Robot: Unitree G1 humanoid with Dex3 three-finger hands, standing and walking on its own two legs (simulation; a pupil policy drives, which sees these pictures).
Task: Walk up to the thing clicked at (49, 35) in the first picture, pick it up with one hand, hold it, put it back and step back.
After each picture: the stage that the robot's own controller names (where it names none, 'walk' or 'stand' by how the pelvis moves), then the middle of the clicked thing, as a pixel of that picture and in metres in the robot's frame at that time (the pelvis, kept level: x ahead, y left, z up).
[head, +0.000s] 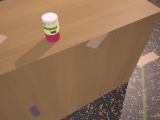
stand; (51, 28) +0.59 +0.16 +0.05
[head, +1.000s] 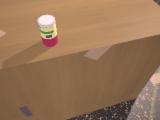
rise first; (48, 31) +0.54 +0.18 +0.07
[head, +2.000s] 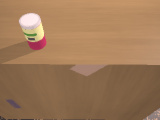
rise first; (34, 32) +0.47 +0.20 +0.09
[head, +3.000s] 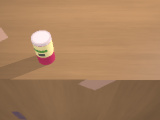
stand; (44, 48) +0.44 +0.16 +0.06
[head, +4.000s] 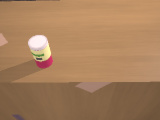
stand; (41, 52) +0.44 +0.17 +0.06
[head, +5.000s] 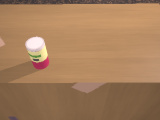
stand; (38, 53) +0.45 +0.19 +0.05
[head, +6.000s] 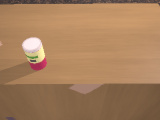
stand; (35, 54) +0.44 +0.20 +0.05
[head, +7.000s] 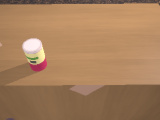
stand; (35, 55) +0.43 +0.20 +0.05
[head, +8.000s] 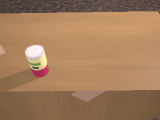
rise first; (37, 61) +0.42 +0.20 +0.05
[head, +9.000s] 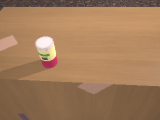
go down; (47, 53) +0.45 +0.19 +0.05
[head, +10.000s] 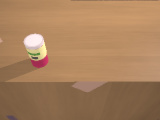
go down; (37, 51) +0.45 +0.18 +0.06
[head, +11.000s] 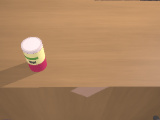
go down; (35, 55) +0.42 +0.18 +0.06
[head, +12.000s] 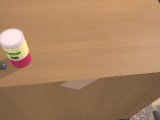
close in; (16, 49) +0.42 +0.19 +0.08
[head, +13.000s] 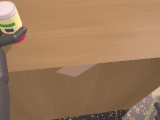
close; (10, 23) +0.50 +0.20 +0.11
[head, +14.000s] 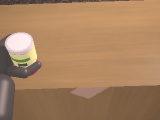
lift; (24, 55) +0.34 +0.18 +0.17
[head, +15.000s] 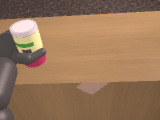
lift; (29, 44) +0.33 +0.16 +0.24
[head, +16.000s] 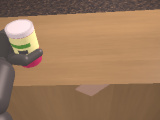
hold; (25, 44) +0.33 +0.17 +0.23
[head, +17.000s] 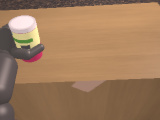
crouch; (27, 40) +0.37 +0.17 +0.21
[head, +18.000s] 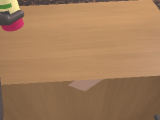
lower; (6, 8) +0.46 +0.22 +0.25
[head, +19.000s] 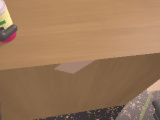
lower; out of the picture +0.50 +0.21 +0.11
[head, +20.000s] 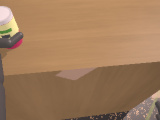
lower; (6, 29) +0.48 +0.21 +0.11
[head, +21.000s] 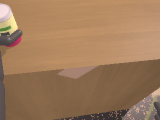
lower; (5, 26) +0.48 +0.21 +0.11
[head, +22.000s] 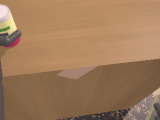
lower; (4, 27) +0.48 +0.21 +0.11
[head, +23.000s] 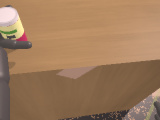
open; (11, 29) +0.48 +0.19 +0.10
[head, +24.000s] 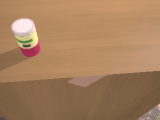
sink last; (27, 38) +0.46 +0.18 +0.09
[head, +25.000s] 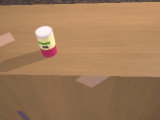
stand; (46, 42) +0.50 +0.19 +0.08
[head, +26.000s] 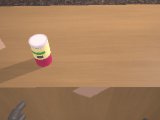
stand; (41, 51) +0.45 +0.19 +0.06
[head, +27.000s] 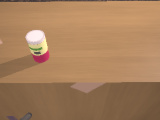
stand; (38, 47) +0.47 +0.20 +0.06
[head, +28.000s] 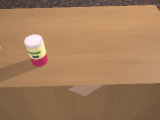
stand; (36, 51) +0.46 +0.20 +0.06
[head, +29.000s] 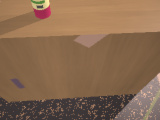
walk; (40, 1) +0.61 +0.18 +0.08
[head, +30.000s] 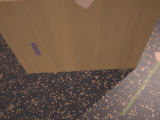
walk; out of the picture +0.98 +0.22 +0.07
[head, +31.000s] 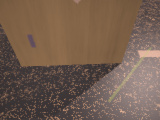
stand; out of the picture +1.16 +0.24 +0.07
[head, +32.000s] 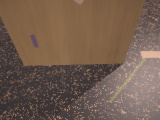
stand; out of the picture +1.16 +0.22 +0.05
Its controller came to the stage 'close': yes
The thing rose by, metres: 0.20
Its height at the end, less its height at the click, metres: +0.00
